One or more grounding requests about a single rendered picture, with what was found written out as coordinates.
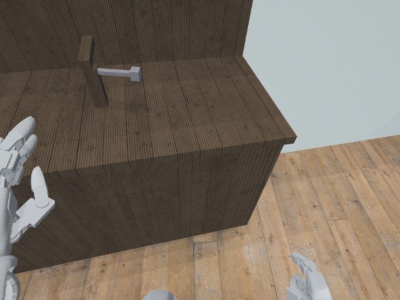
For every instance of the robot right hand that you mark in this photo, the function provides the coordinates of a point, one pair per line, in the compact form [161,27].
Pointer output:
[315,287]

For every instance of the tap lever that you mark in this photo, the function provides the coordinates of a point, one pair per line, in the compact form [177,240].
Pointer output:
[134,73]

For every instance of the robot left hand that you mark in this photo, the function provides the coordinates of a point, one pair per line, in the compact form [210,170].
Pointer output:
[15,149]

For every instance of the counter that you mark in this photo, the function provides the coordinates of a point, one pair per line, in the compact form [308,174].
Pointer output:
[186,151]

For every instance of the robot left forearm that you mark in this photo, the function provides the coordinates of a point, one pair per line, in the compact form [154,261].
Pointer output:
[10,287]

